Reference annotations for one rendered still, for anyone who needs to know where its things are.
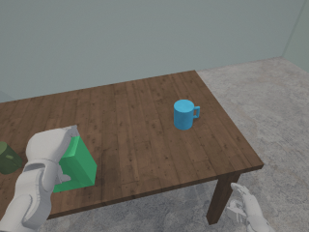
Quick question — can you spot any sponge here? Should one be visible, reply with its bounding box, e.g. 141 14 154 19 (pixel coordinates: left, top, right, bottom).
53 135 98 193

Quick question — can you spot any robot left hand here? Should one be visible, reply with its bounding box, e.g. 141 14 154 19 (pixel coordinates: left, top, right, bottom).
25 125 80 185

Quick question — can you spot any right robot forearm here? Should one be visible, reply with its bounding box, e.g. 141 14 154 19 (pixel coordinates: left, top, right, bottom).
245 216 275 232

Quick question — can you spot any robot right hand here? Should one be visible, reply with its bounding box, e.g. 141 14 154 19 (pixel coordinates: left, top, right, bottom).
227 183 264 225

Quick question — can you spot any left robot forearm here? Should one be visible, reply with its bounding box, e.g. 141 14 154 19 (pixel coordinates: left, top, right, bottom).
0 159 59 232

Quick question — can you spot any table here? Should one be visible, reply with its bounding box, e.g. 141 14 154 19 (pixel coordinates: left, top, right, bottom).
0 70 265 225

